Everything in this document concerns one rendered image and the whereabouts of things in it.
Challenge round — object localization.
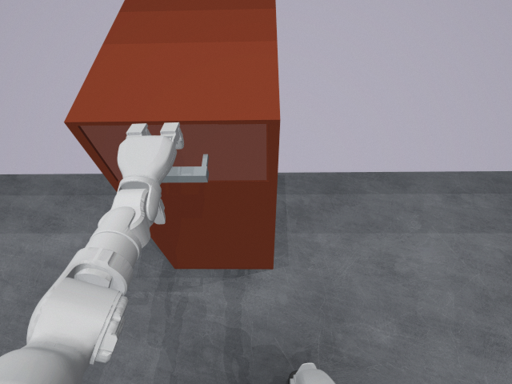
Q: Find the robot right shin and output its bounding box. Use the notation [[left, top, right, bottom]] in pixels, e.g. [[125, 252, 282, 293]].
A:
[[296, 363, 317, 374]]

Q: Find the handle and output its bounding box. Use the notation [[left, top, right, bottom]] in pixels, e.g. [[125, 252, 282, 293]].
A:
[[162, 154, 209, 182]]

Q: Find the cabinet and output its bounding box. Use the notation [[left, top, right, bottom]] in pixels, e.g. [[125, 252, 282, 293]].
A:
[[64, 0, 280, 270]]

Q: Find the left robot hand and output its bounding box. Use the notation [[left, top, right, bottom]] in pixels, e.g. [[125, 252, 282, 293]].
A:
[[118, 122, 184, 224]]

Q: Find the robot left forearm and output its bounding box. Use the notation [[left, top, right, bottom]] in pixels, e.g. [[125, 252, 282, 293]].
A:
[[26, 176, 162, 344]]

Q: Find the left robot upper arm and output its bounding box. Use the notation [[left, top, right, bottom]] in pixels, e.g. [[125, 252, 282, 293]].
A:
[[0, 277, 129, 384]]

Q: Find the drawer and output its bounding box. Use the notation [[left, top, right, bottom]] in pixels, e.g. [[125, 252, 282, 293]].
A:
[[80, 124, 266, 181]]

